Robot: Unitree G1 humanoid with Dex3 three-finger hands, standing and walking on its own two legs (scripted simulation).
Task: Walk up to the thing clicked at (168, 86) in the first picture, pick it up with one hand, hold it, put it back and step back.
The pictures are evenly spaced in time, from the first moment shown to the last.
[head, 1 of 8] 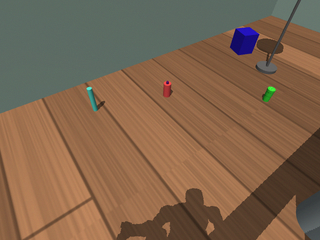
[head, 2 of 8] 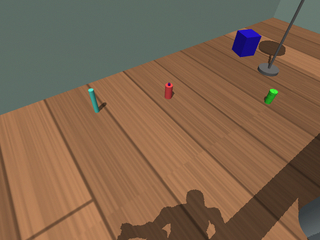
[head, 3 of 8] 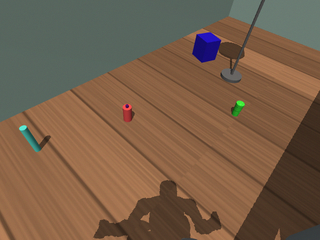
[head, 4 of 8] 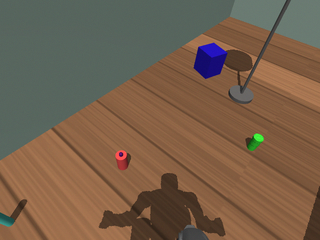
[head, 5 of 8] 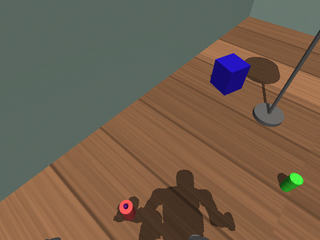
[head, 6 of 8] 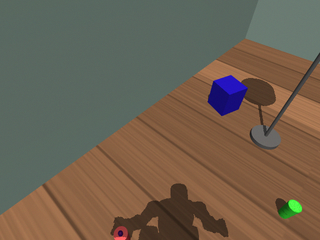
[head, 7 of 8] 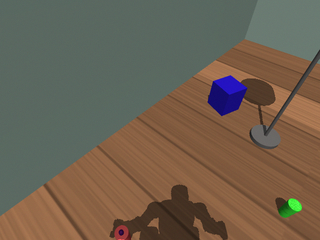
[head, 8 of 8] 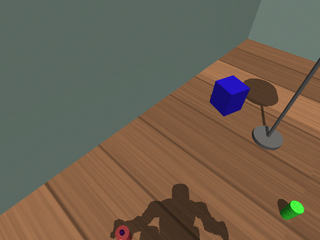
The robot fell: no
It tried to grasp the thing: no
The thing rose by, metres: 0.00
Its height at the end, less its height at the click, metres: +0.00
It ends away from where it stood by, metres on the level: 0.00
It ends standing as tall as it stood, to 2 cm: yes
